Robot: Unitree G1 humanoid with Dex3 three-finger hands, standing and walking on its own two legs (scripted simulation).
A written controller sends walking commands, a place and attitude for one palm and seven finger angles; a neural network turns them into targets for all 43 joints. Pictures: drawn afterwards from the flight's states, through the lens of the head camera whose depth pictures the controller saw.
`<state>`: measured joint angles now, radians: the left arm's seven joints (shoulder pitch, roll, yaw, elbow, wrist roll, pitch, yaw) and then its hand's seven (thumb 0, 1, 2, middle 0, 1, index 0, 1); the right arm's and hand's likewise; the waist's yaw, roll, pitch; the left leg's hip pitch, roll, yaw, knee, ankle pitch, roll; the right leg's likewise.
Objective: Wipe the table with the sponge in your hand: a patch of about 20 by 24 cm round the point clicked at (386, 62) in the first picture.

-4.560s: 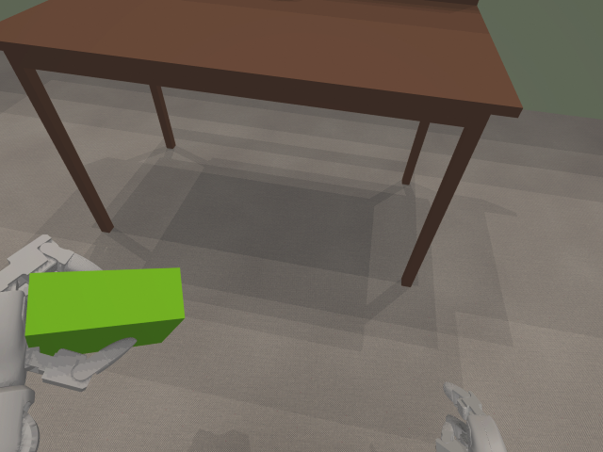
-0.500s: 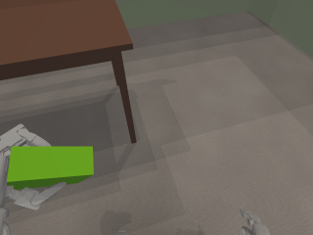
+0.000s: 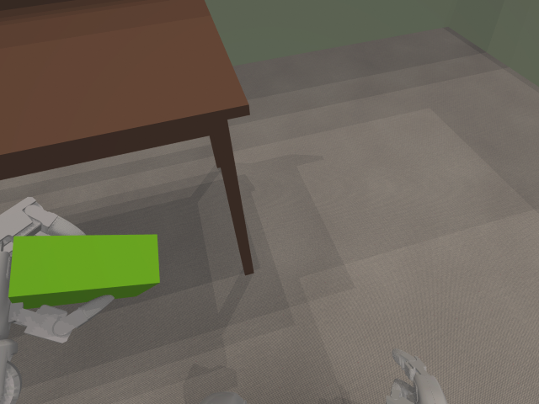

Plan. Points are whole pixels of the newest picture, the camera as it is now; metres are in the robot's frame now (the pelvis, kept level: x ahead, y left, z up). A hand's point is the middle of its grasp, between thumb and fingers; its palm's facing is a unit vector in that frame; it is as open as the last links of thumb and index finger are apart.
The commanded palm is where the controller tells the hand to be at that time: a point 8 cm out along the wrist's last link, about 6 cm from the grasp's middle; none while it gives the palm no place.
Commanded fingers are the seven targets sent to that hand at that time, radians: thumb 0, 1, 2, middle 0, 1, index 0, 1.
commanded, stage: take the last steps up to it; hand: left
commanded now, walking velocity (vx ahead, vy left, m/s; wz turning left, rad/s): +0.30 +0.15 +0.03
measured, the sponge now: (107, 270) +0.23 +0.20 +0.15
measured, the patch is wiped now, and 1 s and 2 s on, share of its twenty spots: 0.00 0.00 0.00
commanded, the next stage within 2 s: come to a stop and stand still in 0.98 s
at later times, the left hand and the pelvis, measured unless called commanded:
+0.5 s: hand (46, 172) +0.34 +0.30 +0.19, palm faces +0.36 -0.81 -0.46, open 9.7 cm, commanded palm +0.29 +0.35 +0.19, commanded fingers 0.00 0.10 1.30 -1.20 -1.60 -1.20 -1.60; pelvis +0.12 +0.08 +0.00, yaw -2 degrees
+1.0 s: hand (77, 138) +0.42 +0.30 +0.18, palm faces +0.30 -0.80 -0.52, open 9.7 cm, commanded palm +0.36 +0.36 +0.19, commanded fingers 0.00 0.10 1.30 -1.20 -1.60 -1.20 -1.60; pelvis +0.20 +0.08 +0.01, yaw -1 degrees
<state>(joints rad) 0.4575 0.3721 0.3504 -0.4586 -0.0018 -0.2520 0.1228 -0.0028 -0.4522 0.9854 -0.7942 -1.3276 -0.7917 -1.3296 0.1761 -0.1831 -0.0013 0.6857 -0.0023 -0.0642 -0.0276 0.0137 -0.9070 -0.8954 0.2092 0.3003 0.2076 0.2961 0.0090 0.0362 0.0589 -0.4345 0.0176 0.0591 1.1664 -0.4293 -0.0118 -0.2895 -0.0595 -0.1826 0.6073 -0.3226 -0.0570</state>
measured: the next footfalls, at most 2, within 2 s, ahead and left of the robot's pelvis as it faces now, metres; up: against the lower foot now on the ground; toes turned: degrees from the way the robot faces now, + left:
left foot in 0.26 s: +0.17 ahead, +0.20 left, +0.00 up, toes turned +9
right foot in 0.62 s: +0.22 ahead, -0.01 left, +0.00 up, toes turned -11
